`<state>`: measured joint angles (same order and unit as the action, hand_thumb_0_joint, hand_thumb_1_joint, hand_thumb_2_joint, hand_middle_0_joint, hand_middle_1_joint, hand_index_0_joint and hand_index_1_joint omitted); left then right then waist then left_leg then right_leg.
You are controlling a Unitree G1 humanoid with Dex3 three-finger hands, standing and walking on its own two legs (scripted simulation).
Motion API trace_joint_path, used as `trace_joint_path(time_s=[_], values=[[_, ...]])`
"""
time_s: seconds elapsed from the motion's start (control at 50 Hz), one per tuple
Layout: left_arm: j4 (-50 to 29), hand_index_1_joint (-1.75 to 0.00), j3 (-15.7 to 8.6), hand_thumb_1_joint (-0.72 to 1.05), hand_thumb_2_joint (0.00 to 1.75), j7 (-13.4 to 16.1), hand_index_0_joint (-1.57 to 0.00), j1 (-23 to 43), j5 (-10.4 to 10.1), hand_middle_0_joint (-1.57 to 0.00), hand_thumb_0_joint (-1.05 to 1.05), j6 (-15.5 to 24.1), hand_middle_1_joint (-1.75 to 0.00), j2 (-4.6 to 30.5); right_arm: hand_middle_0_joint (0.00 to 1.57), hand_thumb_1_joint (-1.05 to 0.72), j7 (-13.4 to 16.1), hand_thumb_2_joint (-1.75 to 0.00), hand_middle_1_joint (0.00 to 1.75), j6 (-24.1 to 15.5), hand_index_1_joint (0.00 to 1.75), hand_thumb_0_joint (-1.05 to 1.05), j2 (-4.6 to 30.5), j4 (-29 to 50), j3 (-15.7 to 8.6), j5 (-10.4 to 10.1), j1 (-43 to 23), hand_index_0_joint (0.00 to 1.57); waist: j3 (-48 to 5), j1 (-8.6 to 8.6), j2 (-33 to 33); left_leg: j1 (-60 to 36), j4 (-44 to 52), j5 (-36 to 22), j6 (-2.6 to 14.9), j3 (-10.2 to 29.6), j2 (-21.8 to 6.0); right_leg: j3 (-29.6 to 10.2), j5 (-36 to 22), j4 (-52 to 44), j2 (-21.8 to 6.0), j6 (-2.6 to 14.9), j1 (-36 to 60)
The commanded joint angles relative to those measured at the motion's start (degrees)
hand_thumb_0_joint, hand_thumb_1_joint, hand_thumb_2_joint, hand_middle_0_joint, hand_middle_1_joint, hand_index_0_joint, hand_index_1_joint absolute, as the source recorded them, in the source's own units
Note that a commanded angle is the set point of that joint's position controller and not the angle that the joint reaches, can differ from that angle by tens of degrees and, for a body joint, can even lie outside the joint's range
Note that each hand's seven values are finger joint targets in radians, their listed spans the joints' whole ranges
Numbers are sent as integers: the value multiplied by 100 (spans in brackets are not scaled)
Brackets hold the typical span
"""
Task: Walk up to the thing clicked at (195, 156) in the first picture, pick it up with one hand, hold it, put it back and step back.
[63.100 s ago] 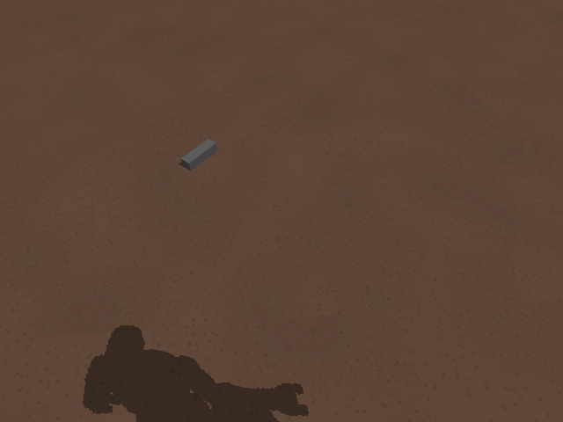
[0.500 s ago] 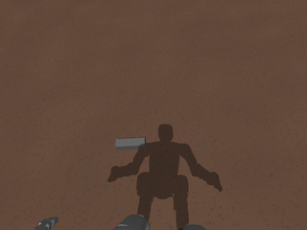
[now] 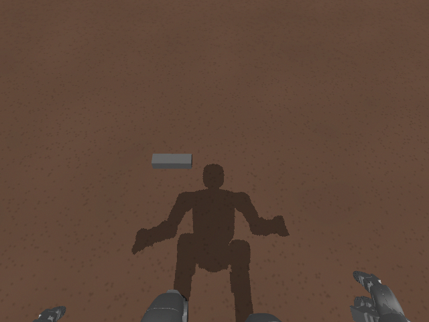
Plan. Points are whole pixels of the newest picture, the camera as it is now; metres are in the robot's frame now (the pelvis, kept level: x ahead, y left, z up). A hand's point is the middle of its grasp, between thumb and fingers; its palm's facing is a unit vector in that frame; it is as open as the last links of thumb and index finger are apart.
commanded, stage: step back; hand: left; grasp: from above
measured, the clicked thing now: (172, 161) +0.86 +0.25 -0.73
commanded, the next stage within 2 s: stand in 1.70 s
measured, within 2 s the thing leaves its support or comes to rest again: neither
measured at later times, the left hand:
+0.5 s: hand out of the picture -0.07 +0.26 -0.14, palm faces +0.06 -0.92 -0.38, open 7.4 cm
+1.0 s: hand out of the picture -0.23 +0.26 -0.14, palm faces +0.06 -0.92 -0.39, open 7.4 cm
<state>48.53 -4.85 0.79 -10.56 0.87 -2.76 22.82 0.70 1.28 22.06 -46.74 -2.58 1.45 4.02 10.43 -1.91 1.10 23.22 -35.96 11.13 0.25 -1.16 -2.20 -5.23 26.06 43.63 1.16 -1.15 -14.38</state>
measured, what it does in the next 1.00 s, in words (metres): walks backwards: right foot, then left foot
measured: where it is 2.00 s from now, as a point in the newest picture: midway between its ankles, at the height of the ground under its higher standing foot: outside the picture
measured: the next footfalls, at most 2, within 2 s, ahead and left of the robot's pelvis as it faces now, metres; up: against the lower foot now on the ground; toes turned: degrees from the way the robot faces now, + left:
right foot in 0.02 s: +0.00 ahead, -0.14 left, +0.00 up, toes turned +4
left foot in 0.36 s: -0.12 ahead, +0.10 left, +0.00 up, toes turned +2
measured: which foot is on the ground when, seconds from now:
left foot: down 0.00-0.06, up 0.08-0.34, down 0.36-0.72, up 0.74-0.94, down 0.96-1.00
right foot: up 0.00-0.00, down 0.02-0.38, up 0.40-0.66, down 0.68-1.00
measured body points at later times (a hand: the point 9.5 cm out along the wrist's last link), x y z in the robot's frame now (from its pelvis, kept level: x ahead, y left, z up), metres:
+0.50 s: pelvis -0.18 -0.01 +0.01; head -0.12 +0.01 +0.45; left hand -0.07 +0.31 -0.11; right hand -0.08 -0.31 -0.11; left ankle -0.16 +0.10 -0.72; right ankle -0.14 -0.14 -0.66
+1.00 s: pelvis -0.27 -0.01 +0.01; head -0.26 -0.02 +0.46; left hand -0.23 +0.31 -0.11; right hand -0.21 -0.33 -0.12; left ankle -0.25 +0.10 -0.72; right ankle -0.28 -0.16 -0.72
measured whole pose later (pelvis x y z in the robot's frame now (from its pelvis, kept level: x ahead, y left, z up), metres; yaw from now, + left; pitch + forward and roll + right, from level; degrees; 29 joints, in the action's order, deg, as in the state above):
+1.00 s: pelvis -0.27 -0.01 +0.01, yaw +3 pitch -3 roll +1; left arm 54.9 -3.7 -0.7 -12.6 2.5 0.4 21.7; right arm -1.4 0.7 22.2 -57.9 -3.8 1.8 14.5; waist 4.7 -1.5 0.4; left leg 14.4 -33.8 16.3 0.2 2.2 2.7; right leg -1.6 21.4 35.8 -3.4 -0.8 -11.4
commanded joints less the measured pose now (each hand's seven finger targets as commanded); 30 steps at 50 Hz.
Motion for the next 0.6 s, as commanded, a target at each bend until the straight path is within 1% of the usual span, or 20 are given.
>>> trace_joint_path(time_s=[0.0,0.02,0.04,0.06,0.08,0.12,0.14,0.2,0.26,0.3,0.32,0.34,0.36,0.38,0.4,0.42,0.46,0.48,0.52,0.58], values=[[-85,-30,-262,90,90,57,-20,-671,115,-20,0,260,-30,962,20,-90,33,-90,30,114,30,0,1364,266,-377,-94,130,20,-1836,56,-1014,-1215,29,-1332,720,1068,-813,216,-1665,-2209,-90,222,592],[-142,-30,-349,90,90,49,-20,-621,175,-20,0,282,-30,1302,20,-90,18,-90,30,110,30,0,1197,344,-322,-125,78,20,-1750,83,-191,-266,-414,-329,432,886,-342,-823,-1848,-2041,-683,457,857],[-258,-30,-476,90,90,7,-20,-406,139,-20,0,215,-30,1813,20,-90,61,-90,30,104,30,0,974,467,-289,-150,-181,20,-1314,-137,1217,387,-1375,1702,89,465,678,-1959,-1689,-2433,-1676,1244,160],[-478,-30,-524,90,90,17,-20,106,194,-20,0,208,-30,2223,20,-90,146,-90,30,130,30,0,1132,426,-377,-89,-89,20,-955,-189,1759,113,-2565,2484,-67,764,554,-2795,-1693,-2679,-2510,1892,-1042],[-615,-30,-469,90,90,59,-20,450,166,-20,0,218,-30,1985,20,-90,115,-90,30,143,30,0,1333,330,-451,-133,72,20,-652,33,1551,-214,-3088,2265,-5,1138,392,-2666,-1603,-2810,-2512,1805,-1652],[-697,-30,-341,90,90,78,-20,769,136,-20,0,233,-30,1444,20,-90,59,-90,30,147,30,0,1300,82,-401,-144,318,20,-576,291,608,44,-3311,1652,-1,1098,843,-1017,-2426,-2152,-1531,1321,-1027],[-659,-30,-346,90,90,90,-20,719,152,-20,0,220,-30,1308,20,-90,80,-90,30,98,30,0,1113,65,-340,-161,393,20,-698,279,641,294,-3185,1566,-28,1006,957,-664,-2793,-1902,-1275,1144,-603],[-653,-30,-320,90,90,109,-20,215,201,-20,0,179,-30,1279,20,-90,130,-90,30,39,30,0,1039,124,-247,-125,366,20,-902,-48,791,452,-2435,1684,-145,798,844,-567,-3200,-1637,-1189,1153,222],[-697,-30,-344,90,90,158,-20,91,185,-20,0,98,-30,1242,20,-90,135,-90,30,-48,30,0,891,171,-215,-69,520,20,-1296,-96,1164,382,-699,1894,-158,509,450,-700,-3769,-1239,-1438,1190,1317],[-743,-30,-311,90,90,143,-20,187,99,-20,0,28,-30,1259,20,-90,125,-90,30,-73,30,0,906,24,-273,-5,820,20,-1560,6,1176,-249,541,1154,-93,229,387,-561,-3930,-748,-1388,1069,1302],[-786,-30,-278,90,90,121,-20,320,46,-20,0,-25,-30,1270,20,-90,130,-90,30,-75,30,0,916,-112,-312,21,1106,20,-1586,159,1080,-778,1459,333,-39,96,416,-470,-3748,-482,-1290,933,997],[-812,-30,-184,90,90,94,-20,153,36,-20,0,-61,-30,1123,20,-90,129,-90,30,-68,30,0,1097,-133,-381,45,1018,20,-1580,64,766,-1359,1591,-429,65,522,226,-398,-3115,-324,-1031,664,318],[-794,-30,-129,90,90,74,-20,-11,19,-20,0,-79,-30,925,20,-90,123,-90,30,-49,30,0,1489,-74,-489,132,904,20,-1614,-17,-290,-1926,1613,-1141,411,1827,-773,-13,-1435,380,-475,383,-847],[-867,-30,-139,90,90,149,-20,236,-19,-20,0,-53,-30,983,20,-90,37,-90,30,-9,30,0,2073,114,-545,128,473,20,-1433,75,-1447,-1416,1685,-1604,1211,2792,-1791,462,862,1329,236,196,-1393],[-845,-30,-232,90,90,204,-20,677,56,-20,0,-66,-30,1169,20,-90,46,-90,30,-44,30,0,2221,158,-592,121,491,20,-1265,431,-1563,-382,1891,-1398,1768,3399,-2267,-218,1220,2324,124,139,-866],[-749,-30,-267,90,90,179,-20,621,41,-20,0,-81,-30,1280,20,-90,82,-90,30,-64,30,0,1970,149,-549,124,287,20,-1051,277,-1207,-86,1829,-1202,1728,2913,-2115,-441,965,2669,87,175,-711],[-526,-30,-239,90,90,104,-20,239,-60,-20,0,-79,-30,1110,20,-90,109,-90,30,-79,30,0,1403,250,-342,149,-62,20,-1090,-45,-741,-606,1305,-2185,1306,1548,-1228,-537,436,3115,345,195,-1048],[-476,-30,-237,90,90,80,-20,62,-57,-20,0,-81,-30,1101,20,-90,120,-90,30,-76,30,0,1352,267,-338,111,-81,20,-1073,-119,-713,-596,1215,-2102,1179,1315,-1117,-448,275,3118,402,191,-1091],[-449,-30,-240,90,90,33,-20,61,-16,-20,0,-28,-30,1012,20,-90,81,-90,30,-84,30,0,1330,152,-349,82,177,20,-1028,6,-810,-868,1217,-1284,1131,1354,-1019,-255,285,2167,250,105,-934],[-424,-30,-135,90,90,-44,-20,61,27,-20,0,166,-30,908,20,-90,55,-90,30,-94,30,0,1266,80,-372,71,390,20,-1278,248,-1030,-1703,1251,627,1064,1335,-930,34,278,-74,-66,45,-823]])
